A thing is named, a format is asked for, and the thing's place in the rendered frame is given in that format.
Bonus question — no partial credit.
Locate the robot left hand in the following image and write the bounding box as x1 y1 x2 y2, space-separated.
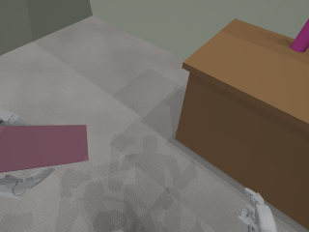
0 106 55 200

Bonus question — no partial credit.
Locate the robot right hand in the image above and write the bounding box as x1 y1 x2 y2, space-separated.
238 188 278 232

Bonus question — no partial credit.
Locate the table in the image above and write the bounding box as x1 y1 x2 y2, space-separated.
175 18 309 230

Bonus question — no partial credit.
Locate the sponge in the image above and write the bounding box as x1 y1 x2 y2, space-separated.
0 125 89 173

